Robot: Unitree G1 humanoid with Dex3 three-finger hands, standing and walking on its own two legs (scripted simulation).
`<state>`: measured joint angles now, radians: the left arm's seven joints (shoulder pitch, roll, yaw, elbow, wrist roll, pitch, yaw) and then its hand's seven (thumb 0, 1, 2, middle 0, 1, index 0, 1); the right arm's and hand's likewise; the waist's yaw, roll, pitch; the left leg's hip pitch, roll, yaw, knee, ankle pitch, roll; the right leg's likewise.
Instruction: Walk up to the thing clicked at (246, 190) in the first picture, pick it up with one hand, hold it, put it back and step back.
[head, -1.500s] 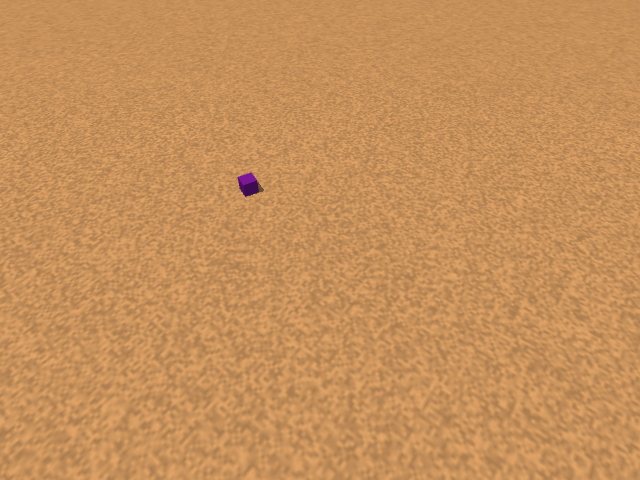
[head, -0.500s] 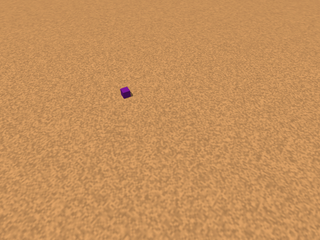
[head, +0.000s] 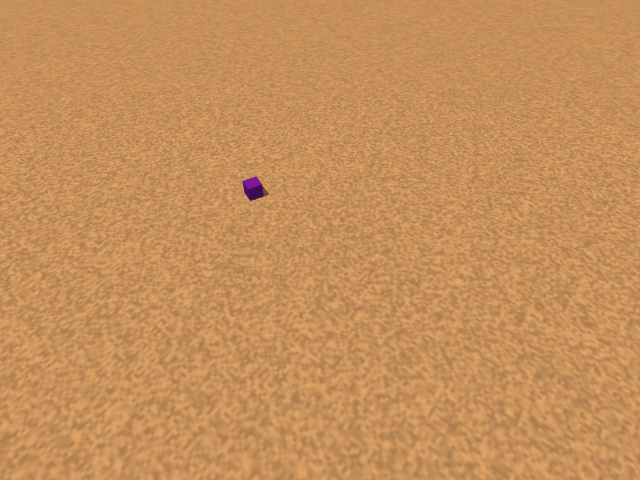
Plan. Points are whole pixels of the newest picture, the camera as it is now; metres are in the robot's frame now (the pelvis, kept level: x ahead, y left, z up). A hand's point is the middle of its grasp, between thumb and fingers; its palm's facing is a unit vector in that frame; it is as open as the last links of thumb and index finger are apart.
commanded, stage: stand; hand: left
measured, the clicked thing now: (253, 188) +1.52 +0.35 -0.75
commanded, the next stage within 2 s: walk up in 0.92 s
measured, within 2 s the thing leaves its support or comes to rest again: neither
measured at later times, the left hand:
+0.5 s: hand out of the picture +0.07 +0.25 -0.16, palm faces -0.03 -0.94 -0.34, open 7.4 cm
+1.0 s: hand out of the picture +0.07 +0.26 -0.16, palm faces -0.01 -0.95 -0.32, open 7.4 cm
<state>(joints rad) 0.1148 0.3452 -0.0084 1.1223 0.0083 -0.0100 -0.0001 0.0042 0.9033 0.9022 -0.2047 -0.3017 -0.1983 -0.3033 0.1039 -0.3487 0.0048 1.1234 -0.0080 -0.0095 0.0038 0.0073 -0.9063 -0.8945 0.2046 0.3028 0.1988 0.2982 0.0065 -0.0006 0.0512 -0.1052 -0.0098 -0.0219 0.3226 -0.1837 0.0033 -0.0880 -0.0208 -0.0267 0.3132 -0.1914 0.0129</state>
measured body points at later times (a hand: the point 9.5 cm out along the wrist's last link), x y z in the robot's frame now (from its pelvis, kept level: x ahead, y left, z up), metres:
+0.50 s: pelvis +0.00 +0.00 +0.00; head +0.01 +0.00 +0.45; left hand +0.07 +0.30 -0.14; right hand +0.07 -0.30 -0.13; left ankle +0.00 +0.12 -0.75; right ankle -0.01 -0.13 -0.75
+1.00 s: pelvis +0.00 +0.00 +0.00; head +0.01 +0.00 +0.45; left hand +0.07 +0.31 -0.13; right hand +0.07 -0.31 -0.13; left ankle -0.01 +0.12 -0.74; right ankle -0.02 -0.12 -0.74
